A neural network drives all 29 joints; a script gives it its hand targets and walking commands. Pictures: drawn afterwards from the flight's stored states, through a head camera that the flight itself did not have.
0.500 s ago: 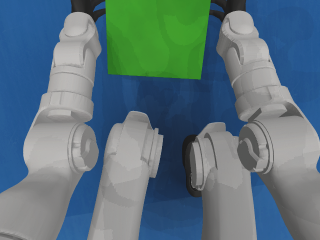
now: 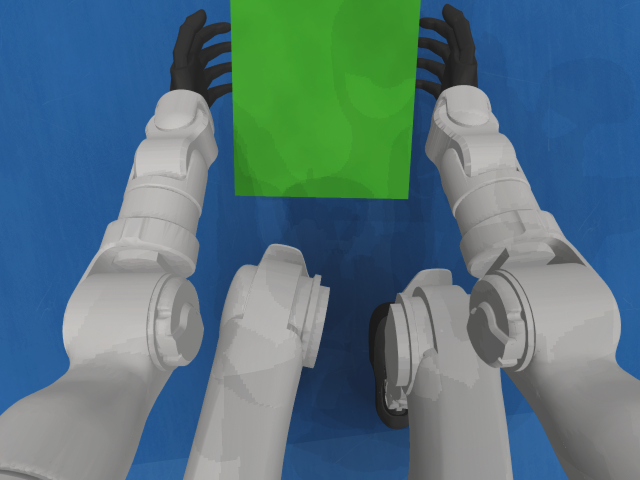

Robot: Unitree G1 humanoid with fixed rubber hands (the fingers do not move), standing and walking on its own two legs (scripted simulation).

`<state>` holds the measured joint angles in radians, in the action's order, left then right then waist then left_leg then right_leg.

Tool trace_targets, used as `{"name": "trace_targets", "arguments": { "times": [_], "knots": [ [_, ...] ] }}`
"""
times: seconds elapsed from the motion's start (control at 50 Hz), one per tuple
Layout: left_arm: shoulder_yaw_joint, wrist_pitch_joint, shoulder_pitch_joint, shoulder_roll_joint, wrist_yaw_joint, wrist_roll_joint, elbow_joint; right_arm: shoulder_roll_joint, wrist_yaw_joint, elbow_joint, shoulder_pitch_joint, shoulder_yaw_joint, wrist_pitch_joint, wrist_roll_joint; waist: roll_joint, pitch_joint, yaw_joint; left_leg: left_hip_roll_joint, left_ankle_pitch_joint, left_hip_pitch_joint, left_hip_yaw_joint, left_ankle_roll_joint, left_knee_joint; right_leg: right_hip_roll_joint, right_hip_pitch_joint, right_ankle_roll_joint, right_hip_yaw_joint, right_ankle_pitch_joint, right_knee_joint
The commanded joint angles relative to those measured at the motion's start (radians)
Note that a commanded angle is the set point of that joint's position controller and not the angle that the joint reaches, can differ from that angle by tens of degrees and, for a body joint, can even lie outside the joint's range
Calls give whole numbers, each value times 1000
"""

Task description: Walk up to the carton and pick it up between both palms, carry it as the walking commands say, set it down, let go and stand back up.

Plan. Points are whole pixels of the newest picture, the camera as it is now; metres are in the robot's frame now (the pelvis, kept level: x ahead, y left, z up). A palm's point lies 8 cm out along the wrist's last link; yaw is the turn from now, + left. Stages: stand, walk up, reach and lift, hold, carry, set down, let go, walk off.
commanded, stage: set down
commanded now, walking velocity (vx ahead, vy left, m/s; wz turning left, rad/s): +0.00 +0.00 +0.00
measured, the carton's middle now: (324, 89) +0.52 +0.07 -0.24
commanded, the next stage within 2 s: none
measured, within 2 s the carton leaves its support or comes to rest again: rests again in 0.22 s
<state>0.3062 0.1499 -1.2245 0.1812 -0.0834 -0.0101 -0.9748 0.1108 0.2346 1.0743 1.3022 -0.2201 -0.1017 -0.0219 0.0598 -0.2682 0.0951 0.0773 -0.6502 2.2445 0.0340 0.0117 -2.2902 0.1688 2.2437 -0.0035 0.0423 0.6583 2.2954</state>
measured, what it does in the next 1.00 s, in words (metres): stands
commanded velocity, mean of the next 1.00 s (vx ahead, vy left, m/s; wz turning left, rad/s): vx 0.00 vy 0.00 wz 0.00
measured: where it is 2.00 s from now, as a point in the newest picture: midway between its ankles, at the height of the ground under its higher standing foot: (334, 375)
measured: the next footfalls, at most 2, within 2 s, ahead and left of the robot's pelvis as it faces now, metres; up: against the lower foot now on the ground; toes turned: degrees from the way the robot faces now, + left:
none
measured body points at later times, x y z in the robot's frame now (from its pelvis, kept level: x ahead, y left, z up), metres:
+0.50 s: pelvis +0.01 +0.00 -0.01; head +0.35 +0.03 +0.28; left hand +0.50 +0.21 -0.18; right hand +0.53 -0.07 -0.17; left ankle +0.10 +0.10 -0.32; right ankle +0.09 -0.10 -0.32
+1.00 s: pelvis +0.00 +0.00 -0.01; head +0.34 +0.03 +0.28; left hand +0.50 +0.21 -0.18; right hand +0.54 -0.07 -0.18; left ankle +0.10 +0.10 -0.32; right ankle +0.09 -0.09 -0.32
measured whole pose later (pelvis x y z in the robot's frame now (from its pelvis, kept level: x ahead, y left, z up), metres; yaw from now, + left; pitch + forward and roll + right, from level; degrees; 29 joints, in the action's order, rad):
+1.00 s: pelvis +0.00 +0.00 -0.01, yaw +0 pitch +33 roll -1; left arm 0.28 0.06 -1.26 0.21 -0.05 -0.05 -1.07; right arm 0.16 0.16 1.15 1.34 -0.16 -0.07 -0.03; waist 0.05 -0.30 0.08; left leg 0.05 -0.67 2.26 0.05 0.04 -2.35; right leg 0.14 2.25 -0.01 0.06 0.68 2.35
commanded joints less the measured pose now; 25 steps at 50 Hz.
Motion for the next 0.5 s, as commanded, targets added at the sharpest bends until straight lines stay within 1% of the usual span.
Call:
{"name": "trace_targets", "arguments": {
  "times": [0.0,0.02,0.04,0.06,0.08,0.1,0.12,0.14,0.16,0.18,0.2,0.22,0.24,0.26,0.28,0.3,0.32,0.34,0.36,0.38,0.4,0.42,0.44,0.46,0.48],
  "knots": [
    [-341,-30,-528,-858,251,-61,99,-849,-277,-86,482,288,11,-21,-5,951,29,51,451,-497,-34,1,210,37,-373,-33,-40,-353,-197],
    [-333,-30,-551,-840,254,-51,116,-859,-279,-71,474,282,5,-9,3,950,30,51,468,-493,-37,1,216,37,-387,-31,-45,-374,-204],
    [-337,-31,-536,-851,253,-52,107,-862,-278,-91,469,289,10,-20,-5,936,37,56,471,-474,-35,2,217,42,-382,-31,-41,-392,-203],
    [-335,-30,-519,-851,252,-50,72,-866,-278,-76,479,300,15,-22,-8,939,45,48,474,-487,-31,-1,214,40,-384,-28,-40,-393,-197],
    [-330,-30,-510,-840,255,-42,70,-876,-279,-74,476,300,11,-22,13,919,49,52,477,-466,-44,6,214,38,-370,-33,-48,-389,-205],
    [-332,-33,-522,-839,257,-50,91,-863,-278,-56,453,288,6,-11,12,934,30,47,459,-459,-36,3,204,31,-395,-36,-55,-380,-205],
    [-329,-29,-527,-832,260,-41,89,-870,-278,-51,432,286,5,-12,11,926,38,50,453,-460,-34,-1,205,37,-386,-34,-51,-381,-203],
    [-334,-29,-505,-837,260,-48,84,-863,-281,-48,417,279,2,-3,12,905,16,49,472,-451,-45,-2,205,33,-370,-29,-46,-397,-196],
    [-333,-31,-523,-840,262,-45,90,-848,-281,-39,419,274,6,-1,1,911,16,50,467,-468,-42,-4,198,36,-354,-34,-44,-381,-190],
    [-343,-34,-533,-832,261,-52,83,-840,-283,-45,415,275,9,-3,-13,910,20,46,481,-476,-33,-9,194,33,-365,-34,-48,-395,-195],
    [-352,-38,-520,-840,258,-59,76,-865,-283,-52,437,282,14,-3,-12,904,20,51,456,-467,-40,-4,200,35,-361,-36,-40,-374,-189],
    [-346,-37,-515,-834,259,-57,68,-835,-285,-34,424,274,12,-4,-7,876,9,48,467,-471,-50,-4,204,31,-350,-35,-41,-380,-185],
    [-335,-31,-504,-857,263,-44,63,-839,-288,-56,442,276,10,-2,-14,867,18,52,474,-451,-52,0,206,34,-331,-32,-40,-385,-186],
    [-334,-31,-506,-840,267,-47,61,-833,-292,-53,431,275,8,2,-10,861,16,50,471,-445,-49,-2,201,29,-339,-36,-48,-379,-194],
    [-336,-29,-484,-848,267,-46,36,-852,-294,-63,429,269,10,8,2,843,4,53,461,-446,-61,5,209,35,-329,-30,-32,-377,-182],
    [-328,-35,-509,-839,267,-44,71,-833,-298,-44,422,262,9,4,-29,871,32,50,480,-458,-47,-8,197,24,-338,-40,-50,-383,-186],
    [-337,-38,-501,-831,267,-49,91,-847,-297,-60,420,287,11,-4,16,870,27,53,486,-456,-57,3,199,31,-330,-34,-33,-388,-180],
    [-355,-35,-488,-841,263,-48,55,-847,-296,-27,400,288,16,-5,-12,858,22,45,490,-469,-56,-4,198,30,-333,-33,-40,-395,-178],
    [-338,-37,-487,-832,263,-51,59,-836,-292,-51,429,289,15,-7,-17,859,29,46,493,-437,-53,-3,183,26,-335,-41,-58,-399,-177],
    [-333,-39,-493,-817,259,-34,58,-857,-292,-29,418,290,14,-15,-9,862,36,42,496,-476,-58,1,198,30,-343,-32,-36,-406,-174],
    [-341,-40,-491,-830,259,-37,70,-860,-296,-42,418,294,14,-14,-24,858,55,55,502,-463,-51,-3,192,32,-299,-38,-44,-395,-174],
    [-343,-41,-484,-819,258,-39,61,-836,-298,-29,397,287,12,-11,-33,850,31,46,507,-461,-50,1,184,28,-319,-37,-51,-401,-178],
    [-353,-41,-480,-823,260,-59,52,-846,-297,-42,406,302,17,-14,2,862,28,42,509,-464,-59,-4,178,24,-324,-34,-43,-410,-166],
    [-362,-35,-477,-828,261,-56,38,-834,-300,-39,405,291,19,-22,-24,858,17,40,496,-470,-57,-3,186,25,-339,-36,-44,-406,-168],
    [-354,-39,-456,-834,263,-54,26,-833,-300,-43,427,301,18,-17,-5,844,35,46,496,-449,-67,-1,183,23,-315,-36,-45,-403,-157]
  ]
}}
